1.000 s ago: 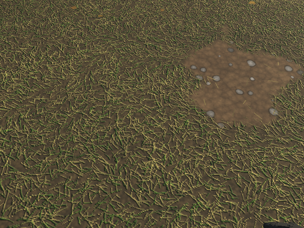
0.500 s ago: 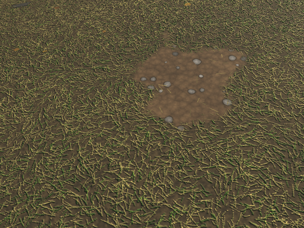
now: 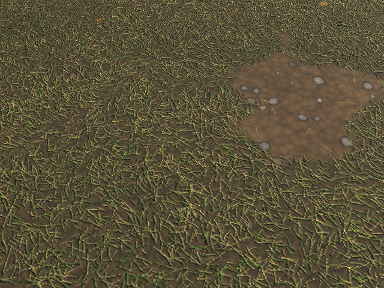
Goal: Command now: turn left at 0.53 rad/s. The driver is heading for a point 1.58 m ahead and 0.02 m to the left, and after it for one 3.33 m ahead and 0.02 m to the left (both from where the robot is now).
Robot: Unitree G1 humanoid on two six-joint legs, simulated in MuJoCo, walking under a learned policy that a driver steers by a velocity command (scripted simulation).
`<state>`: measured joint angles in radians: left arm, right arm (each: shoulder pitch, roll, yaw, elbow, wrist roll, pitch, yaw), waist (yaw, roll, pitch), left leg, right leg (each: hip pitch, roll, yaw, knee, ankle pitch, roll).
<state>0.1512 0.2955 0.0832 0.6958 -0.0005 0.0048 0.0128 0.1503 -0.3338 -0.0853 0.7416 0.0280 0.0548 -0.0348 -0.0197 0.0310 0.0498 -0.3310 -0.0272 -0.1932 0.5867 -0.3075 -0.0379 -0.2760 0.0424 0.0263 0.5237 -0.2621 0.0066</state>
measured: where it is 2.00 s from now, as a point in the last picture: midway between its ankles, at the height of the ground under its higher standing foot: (229, 267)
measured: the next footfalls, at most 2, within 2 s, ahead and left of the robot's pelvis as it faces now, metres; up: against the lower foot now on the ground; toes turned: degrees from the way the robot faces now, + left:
left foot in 0.46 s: +0.00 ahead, +0.15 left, +0.00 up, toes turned +17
right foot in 1.02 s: +0.09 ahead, -0.10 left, +0.00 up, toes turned -3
